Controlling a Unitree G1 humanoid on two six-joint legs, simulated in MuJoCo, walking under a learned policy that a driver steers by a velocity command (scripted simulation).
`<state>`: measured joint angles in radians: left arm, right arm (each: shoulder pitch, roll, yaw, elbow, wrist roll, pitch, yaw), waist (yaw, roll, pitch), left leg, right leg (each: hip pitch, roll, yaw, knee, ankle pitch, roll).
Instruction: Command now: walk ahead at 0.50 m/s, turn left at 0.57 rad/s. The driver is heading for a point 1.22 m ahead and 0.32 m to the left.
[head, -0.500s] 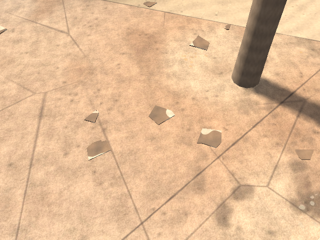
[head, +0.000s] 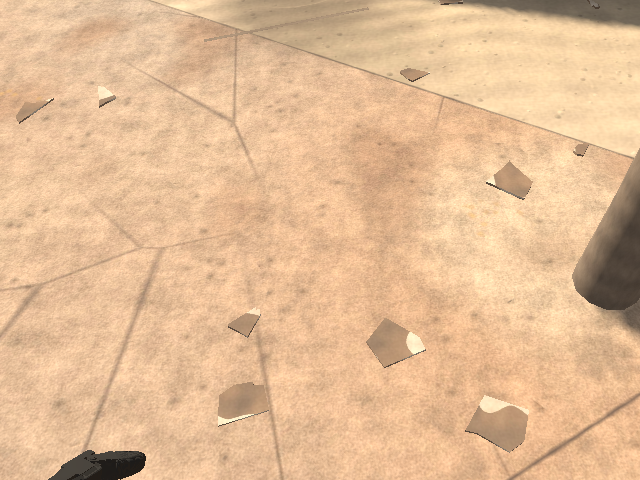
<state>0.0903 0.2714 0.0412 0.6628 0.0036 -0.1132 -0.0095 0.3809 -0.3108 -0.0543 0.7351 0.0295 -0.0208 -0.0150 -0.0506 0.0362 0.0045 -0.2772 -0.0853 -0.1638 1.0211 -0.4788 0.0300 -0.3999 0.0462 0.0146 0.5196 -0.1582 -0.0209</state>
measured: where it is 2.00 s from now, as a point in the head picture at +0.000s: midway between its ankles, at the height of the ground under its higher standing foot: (187, 282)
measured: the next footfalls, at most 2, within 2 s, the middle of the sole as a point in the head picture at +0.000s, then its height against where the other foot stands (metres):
left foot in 0.44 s outside the picture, level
right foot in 0.90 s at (279, 388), level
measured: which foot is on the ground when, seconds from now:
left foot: up 0.00-0.42, down 0.44-0.92, up 0.94-1.00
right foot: down 0.00-0.44, up 0.46-0.88, down 0.90-1.00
